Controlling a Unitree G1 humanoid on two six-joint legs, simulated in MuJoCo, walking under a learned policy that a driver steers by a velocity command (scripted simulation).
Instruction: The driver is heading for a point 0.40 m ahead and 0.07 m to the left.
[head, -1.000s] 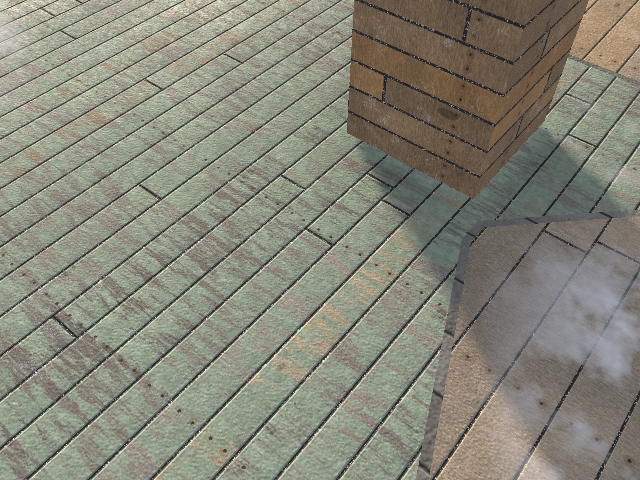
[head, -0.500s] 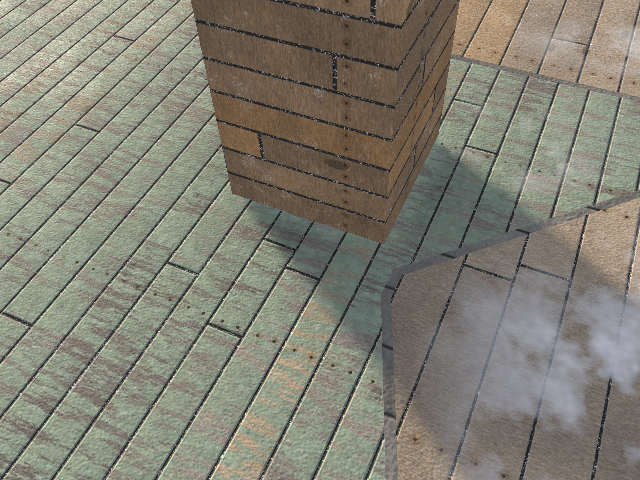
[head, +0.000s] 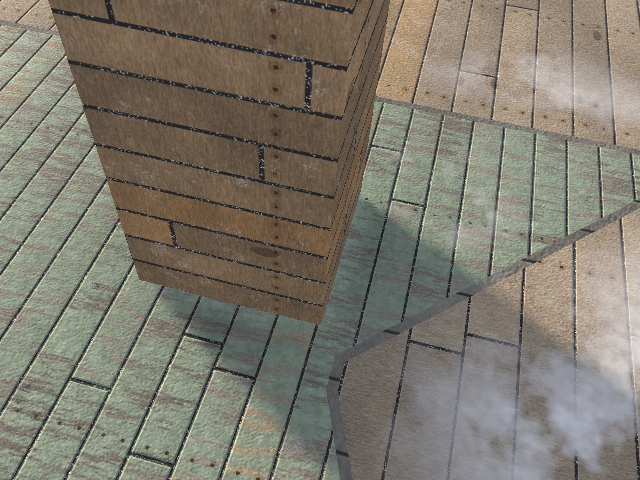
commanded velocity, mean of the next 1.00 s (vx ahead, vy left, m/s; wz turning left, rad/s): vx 0.05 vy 0.00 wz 0.17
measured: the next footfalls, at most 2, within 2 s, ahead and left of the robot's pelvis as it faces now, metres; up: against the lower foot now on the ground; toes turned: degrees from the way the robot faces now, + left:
right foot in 0.22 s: +0.16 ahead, -0.11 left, +0.00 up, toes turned -1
left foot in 0.86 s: +0.06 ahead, +0.10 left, +0.00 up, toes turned +15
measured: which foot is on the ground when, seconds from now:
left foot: down 0.00-0.62, up 0.64-0.84, down 0.86-1.00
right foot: up 0.00-0.20, down 0.22-0.86, up 0.88-1.00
